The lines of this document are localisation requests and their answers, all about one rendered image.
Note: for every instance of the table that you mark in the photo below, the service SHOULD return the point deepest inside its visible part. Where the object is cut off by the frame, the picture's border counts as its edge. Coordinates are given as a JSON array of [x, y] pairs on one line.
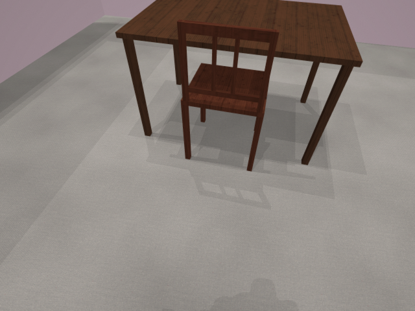
[[313, 32]]

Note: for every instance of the chair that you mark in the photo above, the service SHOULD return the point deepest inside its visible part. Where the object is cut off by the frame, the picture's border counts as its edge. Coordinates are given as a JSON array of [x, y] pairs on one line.
[[222, 88]]

